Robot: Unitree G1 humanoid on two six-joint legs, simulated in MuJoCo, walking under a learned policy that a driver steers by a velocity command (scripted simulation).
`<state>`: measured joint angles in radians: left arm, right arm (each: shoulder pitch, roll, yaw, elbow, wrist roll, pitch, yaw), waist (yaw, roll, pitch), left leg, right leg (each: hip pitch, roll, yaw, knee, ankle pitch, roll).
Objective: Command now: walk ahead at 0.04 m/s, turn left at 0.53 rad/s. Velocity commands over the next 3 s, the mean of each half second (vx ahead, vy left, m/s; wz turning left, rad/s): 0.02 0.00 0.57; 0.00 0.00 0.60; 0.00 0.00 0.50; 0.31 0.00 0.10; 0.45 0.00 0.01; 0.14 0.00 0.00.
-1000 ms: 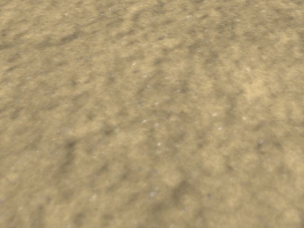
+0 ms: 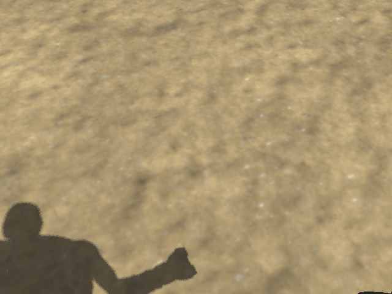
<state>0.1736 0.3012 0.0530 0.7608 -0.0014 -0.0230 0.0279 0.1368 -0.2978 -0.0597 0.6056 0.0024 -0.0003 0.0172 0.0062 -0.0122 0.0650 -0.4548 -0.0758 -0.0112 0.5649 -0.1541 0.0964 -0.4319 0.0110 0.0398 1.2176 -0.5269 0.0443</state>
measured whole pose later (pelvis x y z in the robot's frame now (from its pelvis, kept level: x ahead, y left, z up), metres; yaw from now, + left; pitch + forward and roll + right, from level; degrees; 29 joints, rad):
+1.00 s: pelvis +0.04 +0.00 +0.02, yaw +36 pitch +2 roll -2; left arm 0.11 0.32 0.08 0.71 0.01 0.01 0.03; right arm 0.19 -0.31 -0.06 0.58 0.01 0.04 -0.03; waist -0.01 -0.02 0.05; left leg -0.29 -0.06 -0.12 0.46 -0.21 0.05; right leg -0.52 0.01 0.06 0.96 -0.35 0.09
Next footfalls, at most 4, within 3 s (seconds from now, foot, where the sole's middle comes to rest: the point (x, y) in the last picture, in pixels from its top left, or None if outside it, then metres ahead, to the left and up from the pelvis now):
0.32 right None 0.14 -0.14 -0.76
0.74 left None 0.03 0.10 -0.76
1.20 right None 0.17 -0.06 -0.76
1.58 left None -0.04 0.09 -0.76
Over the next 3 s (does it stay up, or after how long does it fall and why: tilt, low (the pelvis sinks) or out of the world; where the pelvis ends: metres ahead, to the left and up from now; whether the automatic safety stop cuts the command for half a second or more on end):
stays up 0.40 0.40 0.01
